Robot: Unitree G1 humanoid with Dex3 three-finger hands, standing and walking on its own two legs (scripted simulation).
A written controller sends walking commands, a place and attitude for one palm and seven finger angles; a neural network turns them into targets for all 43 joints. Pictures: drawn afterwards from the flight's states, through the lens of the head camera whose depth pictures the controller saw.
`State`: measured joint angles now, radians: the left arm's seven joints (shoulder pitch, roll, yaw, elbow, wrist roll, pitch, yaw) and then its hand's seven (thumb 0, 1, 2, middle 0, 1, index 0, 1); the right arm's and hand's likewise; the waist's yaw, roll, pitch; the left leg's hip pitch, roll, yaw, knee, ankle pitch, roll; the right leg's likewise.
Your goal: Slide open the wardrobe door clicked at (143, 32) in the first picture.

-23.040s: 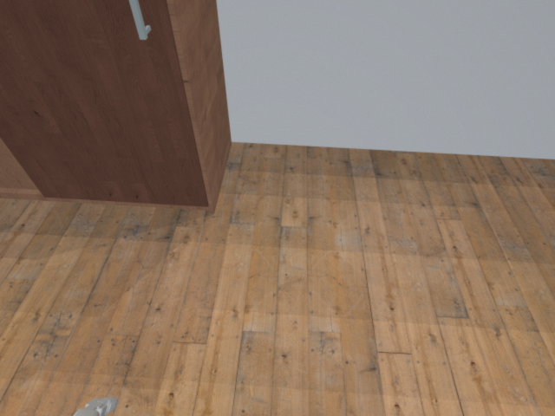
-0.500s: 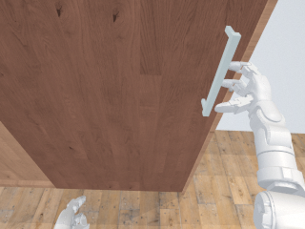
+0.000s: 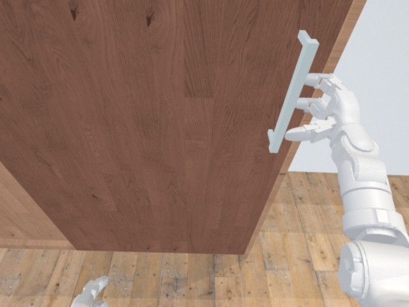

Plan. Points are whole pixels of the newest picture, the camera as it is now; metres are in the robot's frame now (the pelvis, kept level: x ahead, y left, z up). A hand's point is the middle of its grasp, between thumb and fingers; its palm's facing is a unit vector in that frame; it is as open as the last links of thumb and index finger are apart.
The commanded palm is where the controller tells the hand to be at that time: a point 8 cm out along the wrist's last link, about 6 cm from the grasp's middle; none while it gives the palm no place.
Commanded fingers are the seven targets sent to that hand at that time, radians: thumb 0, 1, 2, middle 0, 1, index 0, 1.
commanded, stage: slide the fingers in behind the handle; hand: right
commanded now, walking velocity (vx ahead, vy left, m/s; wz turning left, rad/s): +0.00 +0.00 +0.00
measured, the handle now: (286, 99) +0.48 -0.10 +0.19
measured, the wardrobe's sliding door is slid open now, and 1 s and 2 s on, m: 0.00 0.00 0.00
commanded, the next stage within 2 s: grip the handle and tug to test in 1.86 s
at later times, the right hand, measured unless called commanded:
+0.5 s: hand (306, 116) +0.43 -0.13 +0.20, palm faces -0.07 +1.00 +0.00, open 13.9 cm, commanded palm +0.40 -0.18 +0.20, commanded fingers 0.00 0.50 -0.30 0.30 1.20 0.30 1.20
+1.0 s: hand (291, 113) +0.42 -0.10 +0.20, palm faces -0.08 +1.00 +0.00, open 14.0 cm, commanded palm +0.40 -0.15 +0.20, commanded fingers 0.00 0.50 -0.30 0.30 1.20 0.30 1.20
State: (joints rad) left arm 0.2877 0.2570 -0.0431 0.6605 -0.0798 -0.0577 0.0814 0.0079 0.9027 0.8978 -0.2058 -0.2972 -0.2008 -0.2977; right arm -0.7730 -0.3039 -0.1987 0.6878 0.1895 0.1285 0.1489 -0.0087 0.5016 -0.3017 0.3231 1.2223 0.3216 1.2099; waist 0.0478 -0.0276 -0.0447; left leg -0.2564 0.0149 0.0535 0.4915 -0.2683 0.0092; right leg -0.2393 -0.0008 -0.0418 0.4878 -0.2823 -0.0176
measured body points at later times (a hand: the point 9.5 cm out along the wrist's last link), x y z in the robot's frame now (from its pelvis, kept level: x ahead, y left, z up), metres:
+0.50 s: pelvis -0.01 +0.00 +0.00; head -0.01 +0.01 +0.45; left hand +0.09 +0.26 -0.11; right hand +0.42 -0.19 +0.20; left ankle -0.01 +0.11 -0.74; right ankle -0.02 -0.11 -0.74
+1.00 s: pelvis +0.00 +0.00 +0.00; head +0.00 +0.02 +0.45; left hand +0.14 +0.25 -0.10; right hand +0.42 -0.16 +0.20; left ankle -0.01 +0.11 -0.74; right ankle -0.02 -0.11 -0.74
